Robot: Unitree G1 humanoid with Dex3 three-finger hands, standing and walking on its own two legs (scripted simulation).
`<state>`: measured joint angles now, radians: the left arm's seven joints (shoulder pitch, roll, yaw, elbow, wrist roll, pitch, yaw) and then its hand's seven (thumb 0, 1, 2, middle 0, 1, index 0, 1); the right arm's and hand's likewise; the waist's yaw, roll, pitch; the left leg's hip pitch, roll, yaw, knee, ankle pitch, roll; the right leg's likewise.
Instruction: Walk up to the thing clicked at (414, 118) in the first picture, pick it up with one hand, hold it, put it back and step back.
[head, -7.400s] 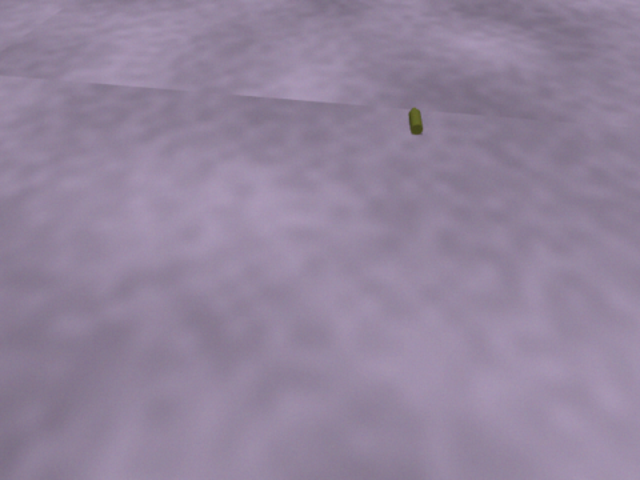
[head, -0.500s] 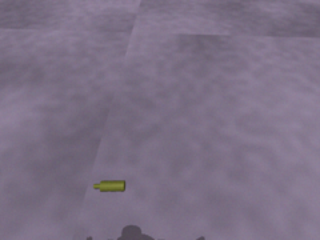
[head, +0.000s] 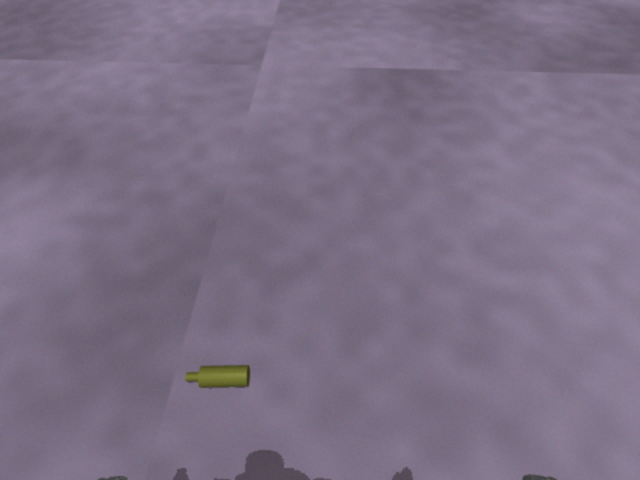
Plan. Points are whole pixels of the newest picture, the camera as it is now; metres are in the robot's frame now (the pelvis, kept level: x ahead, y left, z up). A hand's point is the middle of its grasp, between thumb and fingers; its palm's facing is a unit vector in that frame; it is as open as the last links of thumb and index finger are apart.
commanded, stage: walk up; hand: left
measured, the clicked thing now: (217, 376) +0.51 +0.33 -0.75
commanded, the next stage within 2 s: stand in 0.14 s
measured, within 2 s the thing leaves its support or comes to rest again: neither
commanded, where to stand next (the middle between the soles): +0.07 +0.01 m, yaw +0 degrees
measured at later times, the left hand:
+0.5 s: hand out of the picture +0.07 +0.24 -0.16, palm faces -0.02 -0.94 -0.33, open 7.4 cm
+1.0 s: hand out of the picture +0.07 +0.23 -0.15, palm faces -0.01 -0.94 -0.34, open 7.4 cm
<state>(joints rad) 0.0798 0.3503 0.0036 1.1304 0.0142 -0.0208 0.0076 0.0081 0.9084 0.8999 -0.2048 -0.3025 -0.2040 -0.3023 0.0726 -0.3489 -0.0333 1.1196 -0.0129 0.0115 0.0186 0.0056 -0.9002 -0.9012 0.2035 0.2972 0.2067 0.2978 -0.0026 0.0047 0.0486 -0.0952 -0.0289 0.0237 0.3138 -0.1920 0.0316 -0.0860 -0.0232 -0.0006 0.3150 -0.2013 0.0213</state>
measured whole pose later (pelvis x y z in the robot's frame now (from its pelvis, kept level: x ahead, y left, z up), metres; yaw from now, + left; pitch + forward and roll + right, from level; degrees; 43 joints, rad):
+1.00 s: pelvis +0.00 -0.02 +0.00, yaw +1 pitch -2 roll +0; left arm 0.11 0.35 0.00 1.14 0.01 -0.01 0.00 0.01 0.91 0.90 -0.20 -0.30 -0.20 -0.30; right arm 0.09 -0.35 0.00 1.15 -0.01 -0.01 0.01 0.01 -0.90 -0.90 0.20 0.30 0.21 0.30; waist 0.00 0.01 0.04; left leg -0.09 0.00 0.00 0.28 -0.17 0.00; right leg -0.07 0.01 -0.02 0.28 -0.18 -0.01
